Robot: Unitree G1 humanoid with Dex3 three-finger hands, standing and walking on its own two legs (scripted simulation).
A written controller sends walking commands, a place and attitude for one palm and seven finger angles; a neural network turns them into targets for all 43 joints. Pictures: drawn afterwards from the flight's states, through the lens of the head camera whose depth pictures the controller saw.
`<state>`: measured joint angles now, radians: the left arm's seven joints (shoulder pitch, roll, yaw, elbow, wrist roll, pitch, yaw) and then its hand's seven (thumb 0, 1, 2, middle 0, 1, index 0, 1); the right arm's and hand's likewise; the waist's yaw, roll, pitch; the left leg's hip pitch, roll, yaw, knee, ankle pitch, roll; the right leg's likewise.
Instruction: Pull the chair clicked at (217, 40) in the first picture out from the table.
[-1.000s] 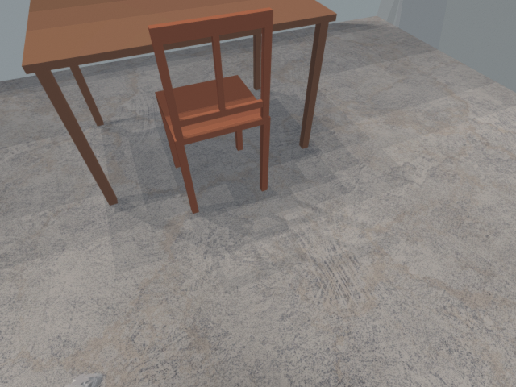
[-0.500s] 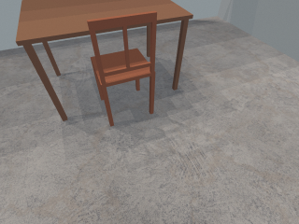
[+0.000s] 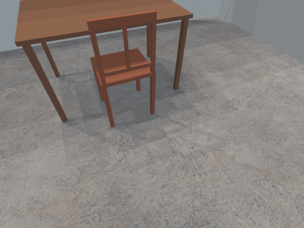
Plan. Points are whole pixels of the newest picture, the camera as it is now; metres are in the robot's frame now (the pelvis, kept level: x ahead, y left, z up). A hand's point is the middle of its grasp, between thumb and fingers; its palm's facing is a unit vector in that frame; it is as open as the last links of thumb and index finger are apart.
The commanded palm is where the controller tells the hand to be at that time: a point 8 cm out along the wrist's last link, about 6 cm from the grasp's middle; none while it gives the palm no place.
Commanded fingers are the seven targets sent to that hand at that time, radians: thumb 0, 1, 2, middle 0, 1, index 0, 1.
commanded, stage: stand and wait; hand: left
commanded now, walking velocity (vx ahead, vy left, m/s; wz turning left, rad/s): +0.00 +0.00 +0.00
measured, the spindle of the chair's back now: (126, 48) +1.12 +0.23 -0.09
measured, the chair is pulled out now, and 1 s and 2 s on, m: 0.00 0.00 0.00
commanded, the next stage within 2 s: look at it before walking up in 0.02 s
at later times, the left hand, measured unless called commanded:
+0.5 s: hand out of the picture +0.07 +0.24 -0.16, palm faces -0.02 -0.94 -0.33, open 7.4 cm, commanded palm none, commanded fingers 0.00 0.90 0.90 -0.20 -0.30 -0.20 -0.30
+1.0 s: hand out of the picture +0.05 +0.21 -0.18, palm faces -0.07 -0.97 -0.24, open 7.4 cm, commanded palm none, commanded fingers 0.00 0.90 0.90 -0.20 -0.30 -0.20 -0.30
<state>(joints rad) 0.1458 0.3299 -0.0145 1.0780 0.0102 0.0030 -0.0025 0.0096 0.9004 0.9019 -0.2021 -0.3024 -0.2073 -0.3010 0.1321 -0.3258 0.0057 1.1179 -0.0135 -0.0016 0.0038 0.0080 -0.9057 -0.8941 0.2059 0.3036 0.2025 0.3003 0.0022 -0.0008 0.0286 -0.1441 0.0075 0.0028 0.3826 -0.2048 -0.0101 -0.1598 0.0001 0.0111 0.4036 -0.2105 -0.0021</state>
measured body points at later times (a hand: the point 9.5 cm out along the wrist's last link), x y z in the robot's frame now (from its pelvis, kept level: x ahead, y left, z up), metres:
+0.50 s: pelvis +0.00 +0.00 +0.00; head +0.00 +0.00 +0.45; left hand +0.07 +0.29 -0.13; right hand +0.08 -0.29 -0.13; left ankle +0.00 +0.13 -0.74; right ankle +0.01 -0.12 -0.74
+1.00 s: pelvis +0.02 +0.00 -0.01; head +0.02 +0.00 +0.44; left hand +0.05 +0.26 -0.16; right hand +0.05 -0.27 -0.16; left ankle +0.00 +0.13 -0.74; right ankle +0.00 -0.12 -0.74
